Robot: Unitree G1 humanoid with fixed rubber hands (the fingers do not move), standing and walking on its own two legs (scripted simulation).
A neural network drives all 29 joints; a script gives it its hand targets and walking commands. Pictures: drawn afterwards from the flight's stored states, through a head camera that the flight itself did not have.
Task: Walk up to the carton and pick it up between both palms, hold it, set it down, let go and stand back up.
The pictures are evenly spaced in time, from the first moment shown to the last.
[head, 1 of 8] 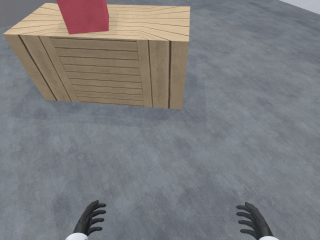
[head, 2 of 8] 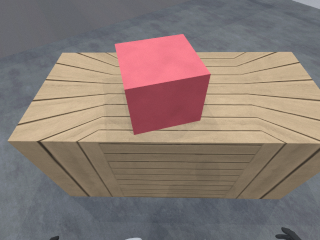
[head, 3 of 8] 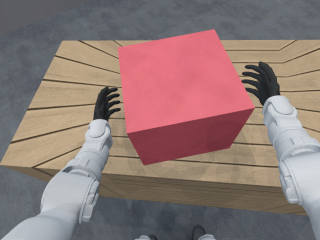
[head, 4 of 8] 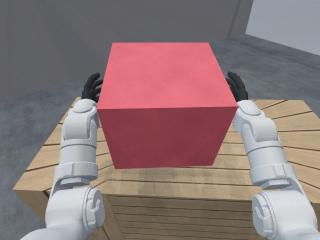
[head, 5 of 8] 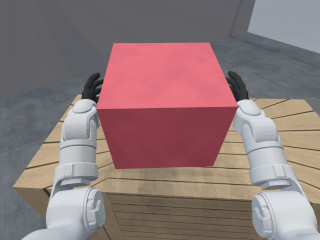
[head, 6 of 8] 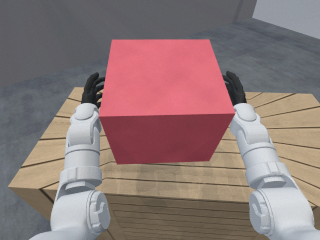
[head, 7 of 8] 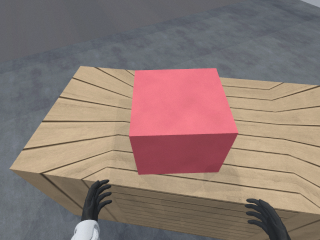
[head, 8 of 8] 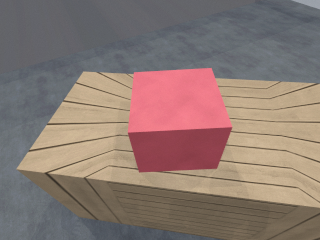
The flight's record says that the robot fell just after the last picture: no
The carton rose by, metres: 0.21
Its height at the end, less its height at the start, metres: +0.00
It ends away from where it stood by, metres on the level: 0.01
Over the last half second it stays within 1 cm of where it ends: yes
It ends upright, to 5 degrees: yes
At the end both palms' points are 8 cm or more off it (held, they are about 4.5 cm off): yes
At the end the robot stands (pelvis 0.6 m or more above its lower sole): yes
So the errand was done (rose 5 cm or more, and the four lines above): yes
